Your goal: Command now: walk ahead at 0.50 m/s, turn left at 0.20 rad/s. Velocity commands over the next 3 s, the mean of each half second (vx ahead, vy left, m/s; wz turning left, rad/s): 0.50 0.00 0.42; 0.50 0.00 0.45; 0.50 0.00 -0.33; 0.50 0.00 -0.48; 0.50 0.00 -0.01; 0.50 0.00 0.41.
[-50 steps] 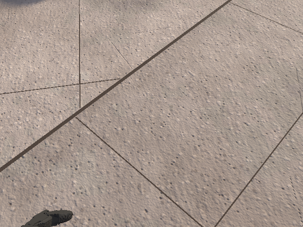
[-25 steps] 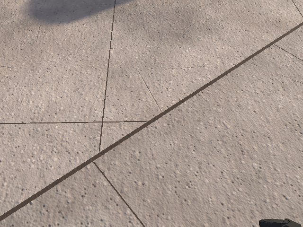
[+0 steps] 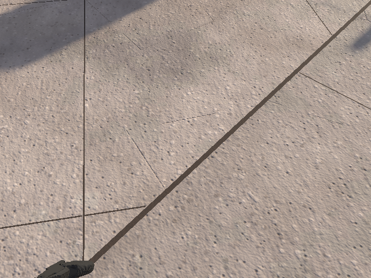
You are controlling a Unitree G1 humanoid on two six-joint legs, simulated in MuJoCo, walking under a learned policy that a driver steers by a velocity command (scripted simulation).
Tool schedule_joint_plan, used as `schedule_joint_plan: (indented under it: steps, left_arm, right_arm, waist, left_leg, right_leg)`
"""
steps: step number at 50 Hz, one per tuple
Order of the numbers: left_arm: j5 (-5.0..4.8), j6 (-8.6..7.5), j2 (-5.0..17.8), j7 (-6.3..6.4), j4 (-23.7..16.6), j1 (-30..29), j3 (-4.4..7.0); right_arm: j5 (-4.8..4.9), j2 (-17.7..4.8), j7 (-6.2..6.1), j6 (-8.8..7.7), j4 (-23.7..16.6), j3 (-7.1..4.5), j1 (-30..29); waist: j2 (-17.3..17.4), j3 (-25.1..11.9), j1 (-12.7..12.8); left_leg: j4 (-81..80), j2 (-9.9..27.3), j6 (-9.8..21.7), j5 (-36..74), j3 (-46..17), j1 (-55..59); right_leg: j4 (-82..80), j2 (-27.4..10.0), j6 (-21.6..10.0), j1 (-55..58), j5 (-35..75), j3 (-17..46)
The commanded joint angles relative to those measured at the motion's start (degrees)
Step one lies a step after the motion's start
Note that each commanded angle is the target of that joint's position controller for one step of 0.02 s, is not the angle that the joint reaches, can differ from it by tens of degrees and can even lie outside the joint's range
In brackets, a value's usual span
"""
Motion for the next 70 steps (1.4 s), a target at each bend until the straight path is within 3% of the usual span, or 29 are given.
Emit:
schedule_joint_plan:
  steps: [1,2,3,4,5,6,9,14,24,26,28,29,30,31,32,33,34,36,44,49,52,54,55,56,57,59,61,65,70]
  left_arm:
    - [0.08,-1.63,7.61,-0.29,-4.02,-0.31,2.37]
    - [0.22,-1.77,9.89,0.14,-1.57,7.89,3.65]
    - [1.17,-1.72,13.27,0.8,0.63,18.37,4.84]
    - [1.84,-1.14,18.19,1.13,1.78,23.36,6.09]
    - [1.31,-0.9,13.06,1.13,1.55,23.67,4.67]
    - [0.89,-0.87,10.05,1.39,1.34,19.37,3.64]
    - [1.37,-1.56,5.37,1.22,1.33,9.81,2.34]
    - [1.89,-2.69,7.1,1.59,3.41,8.03,3.32]
    - [-0.02,0.19,11.72,3.09,6.78,14.41,5.01]
    - [-0.59,1.04,13.22,3.25,6.57,13.45,5.49]
    - [-1.23,1.99,14.12,3.35,6.03,11.53,5.67]
    - [-0.82,1.97,12.82,3.44,5.71,11.85,5.06]
    - [1.99,1.09,5.49,3.06,3.11,16.06,2.84]
    - [1.01,-1.37,4.64,2.37,1.54,15.07,1.76]
    - [-1.63,-3.02,9.44,1.73,0.05,7.34,2.91]
    - [-1.93,-3.91,9.19,1.69,-0.66,5.46,2.77]
    - [-0.45,-4.11,9.05,2.2,0.34,5.9,2.93]
    - [0.88,-2.88,9.87,2.36,1.05,7.63,3.67]
    - [1.06,-1.39,4.75,1.47,-1.42,-1.97,1.82]
    - [0.16,-2.14,6.46,0.07,-2.99,-6.63,1.72]
    - [-0.06,-2.33,7.41,-0.83,-3.19,-5.15,1.82]
    - [0.08,-2.24,9.7,-0.83,-0.85,3.48,3.08]
    - [0.42,-2.04,11.88,-0.62,1.38,11.77,4.1]
    - [0.96,-1.9,16.36,-0.49,1.93,19.05,5.13]
    - [-0.13,-1.64,16.23,-1.12,3.29,21.34,5.13]
    - [-0.63,-1.15,10.62,-0.62,1.76,16.37,3.6]
    - [0.52,-0.77,9.28,-0.14,0.41,12.49,3.0]
    - [0.17,-0.63,9.76,0.96,-0.17,12.7,3.03]
    - [-0.58,0.41,11.63,2.56,0.63,16.6,3.85]
  right_arm:
    - [0.32,-11.24,-0.69,0.52,-1.6,-2.67,0.4]
    - [0.18,-10.65,-0.7,0.7,-2.02,-2.39,-0.87]
    - [-0.68,-8.12,-0.68,0.54,-3.49,-1.37,-1.49]
    - [-0.54,-1.14,-0.44,-0.53,-4.51,0.55,5.73]
    - [0.42,-4.77,-0.14,-1.47,-3.57,-0.17,4.64]
    - [1.9,-8.93,-0.02,-1.73,-4.99,-1.54,-0.1]
    - [1.0,-6.94,-0.61,-0.48,-5.43,-2.2,-3.57]
    - [0.54,-3.5,-0.64,2.35,-7.36,-2.2,-4.87]
    - [0.13,-2.64,2.83,1.57,-14.62,-1.31,-20.47]
    - [0.11,-4.16,3.15,1.81,-15.48,-2.07,-19.0]
    - [0.45,-7.66,2.9,2.14,-13.56,-4.22,-8.55]
    - [0.64,-11.68,2.01,2.45,-10.8,-6.41,1.41]
    - [1.06,-18.79,0.91,2.65,-10.01,-7.97,3.95]
    - [0.5,-18.09,1.48,1.44,-12.59,-6.99,3.41]
    - [-0.01,-13.29,1.95,0.5,-12.44,-5.55,2.6]
    - [0.03,-11.53,1.92,-0.16,-12.39,-5.04,0.01]
    - [0.18,-9.37,1.79,-0.34,-13.11,-4.38,-4.29]
    - [-0.68,-6.98,1.22,-0.36,-14.94,-3.44,-8.69]
    - [-0.32,-8.41,-0.87,-0.54,-12.76,-3.48,-3.28]
    - [-0.33,-8.92,-0.76,-0.46,-9.94,-3.45,0.57]
    - [-0.57,-9.64,-1.11,0.13,-8.86,-3.72,0.81]
    - [-0.78,-10.32,-1.33,0.59,-9.28,-3.76,-1.5]
    - [-1.08,-9.48,-1.56,0.83,-9.91,-3.24,-2.1]
    - [-2.08,-6.32,-1.59,0.4,-11.73,-2.11,1.99]
    - [-1.93,-3.17,-0.95,-0.85,-11.51,-1.0,5.52]
    - [0.44,-8.71,0.0,-3.02,-13.95,-1.79,-5.62]
    - [-1.29,-8.26,-0.2,-3.88,-14.94,-2.04,-9.32]
    - [-1.95,-5.97,-0.65,-2.5,-15.83,-1.9,-8.6]
    - [-1.69,-3.46,-0.5,-2.63,-18.67,-0.95,-18.77]
  waist:
    - [7.26,0.18,4.89]
    - [6.64,-5.01,9.19]
    - [3.98,-13.73,13.36]
    - [-9.76,-22.68,11.17]
    - [-11.0,-24.99,12.49]
    - [-7.58,-14.77,12.01]
    - [-3.9,-2.89,6.75]
    - [-2.07,0.77,4.2]
    - [0.22,4.76,8.9]
    - [-1.33,2.61,6.86]
    - [-1.85,-3.72,0.27]
    - [0.62,-8.95,-4.31]
    - [15.63,-12.74,-0.23]
    - [14.96,-22.09,0.58]
    - [8.19,-16.6,-2.23]
    - [6.58,-10.51,-0.65]
    - [3.03,-6.81,2.09]
    - [4.63,-4.55,5.55]
    - [6.54,-0.71,2.09]
    - [7.14,2.01,-0.16]
    - [7.74,1.98,1.22]
    - [7.93,-3.8,6.19]
    - [6.02,-9.71,10.02]
    - [-3.68,-17.91,9.77]
    - [-15.04,-20.6,8.22]
    - [-4.08,-8.32,10.4]
    - [1.79,-2.76,7.72]
    - [-1.52,-2.68,5.09]
    - [-1.96,-0.86,8.29]
  left_leg:
    - [5.96,17.16,7.57,37.65,-9.25,0.82]
    - [14.56,14.34,6.12,42.63,-7.5,-2.07]
    - [29.2,11.0,4.14,33.1,-5.64,-12.7]
    - [51.03,1.43,-0.19,4.21,-1.88,-35.91]
    - [59.07,1.46,-0.08,-14.65,-9.39,-42.02]
    - [61.98,4.6,0.3,-11.45,-9.51,-46.45]
    - [55.29,10.66,0.17,-0.08,-7.93,-40.53]
    - [48.85,11.93,-1.38,8.86,-8.13,-41.15]
    - [24.69,9.15,1.1,16.46,-0.33,-42.98]
    - [24.04,6.28,3.1,10.6,2.56,-38.39]
    - [21.86,1.2,6.12,8.27,5.76,-23.73]
    - [19.05,0.01,8.45,10.79,3.11,-7.5]
    - [16.97,14.36,16.46,8.32,-22.97,11.53]
    - [5.79,22.48,24.23,-3.68,-50.15,20.01]
    - [2.4,21.56,20.25,-2.1,-44.7,17.31]
    - [2.82,19.51,18.07,1.99,-36.8,10.19]
    - [3.05,16.91,16.03,7.9,-30.2,1.8]
    - [0.98,13.79,14.82,16.28,-23.88,-8.6]
    - [-1.5,8.82,10.86,19.37,-12.07,-15.76]
    - [0.54,13.93,10.37,17.73,-14.2,-6.44]
    - [4.05,16.59,8.77,27.98,-13.29,0.47]
    - [14.14,14.21,6.83,48.41,-9.27,1.07]
    - [25.23,11.45,5.09,50.16,-6.41,-3.25]
    - [44.8,5.76,1.55,31.21,-3.69,-20.3]
    - [58.49,-2.2,-1.41,-11.95,-5.38,-38.42]
    - [61.36,3.41,-0.11,-6.26,-9.09,-47.74]
    - [53.57,6.74,-0.36,-0.25,-7.89,-43.98]
    - [43.13,7.55,-3.37,2.36,-6.26,-39.35]
    - [23.78,4.56,-5.58,20.16,-5.24,-35.03]
  right_leg:
    - [-2.69,2.22,-2.04,5.27,-5.07,-0.69]
    - [-3.93,3.2,-3.62,17.47,-3.33,-1.83]
    - [-0.02,-3.66,-6.76,35.93,-1.37,4.44]
    - [-3.24,-18.62,-14.71,57.79,-11.83,29.01]
    - [-9.86,-20.73,-15.55,57.14,-18.43,39.52]
    - [-11.42,-18.88,-12.65,49.47,-20.65,30.63]
    - [-18.03,-12.57,-9.02,28.64,-12.19,12.95]
    - [-23.02,-11.6,-9.89,23.02,-2.6,0.71]
    - [-19.62,-13.42,-7.32,36.74,6.48,-11.13]
    - [-13.45,-13.76,-6.08,39.25,22.45,-12.69]
    - [2.59,-11.89,-4.1,37.51,36.49,-14.81]
    - [17.18,-9.4,-1.65,28.67,29.02,-15.63]
    - [38.59,-1.57,2.21,4.54,-14.72,-14.66]
    - [49.59,6.42,2.78,-7.88,-37.43,-0.03]
    - [50.82,3.22,1.21,-13.95,-32.83,4.26]
    - [46.95,0.74,-0.08,-14.67,-27.52,3.79]
    - [41.89,-1.66,-0.04,-11.01,-23.55,3.88]
    - [35.83,-3.61,0.89,-3.17,-19.27,4.23]
    - [7.28,-0.33,4.4,1.45,4.69,0.9]
    - [0.54,0.22,1.36,-2.32,4.96,0.96]
    - [-0.6,0.89,-1.96,-2.94,-2.74,0.07]
    - [-1.6,4.77,-4.77,9.38,-4.84,-3.24]
    - [-0.8,3.96,-6.9,22.03,-2.34,-1.29]
    - [-0.63,-7.65,-13.84,41.89,-3.52,18.8]
    - [-9.58,-15.08,-20.28,53.72,-15.36,42.65]
    - [-13.5,-12.47,-15.82,44.65,-22.46,35.19]
    - [-15.24,-8.62,-14.58,32.34,-10.42,26.49]
    - [-17.82,-5.59,-15.3,24.77,0.2,20.15]
    - [-17.44,-1.16,-11.64,19.5,0.36,14.7]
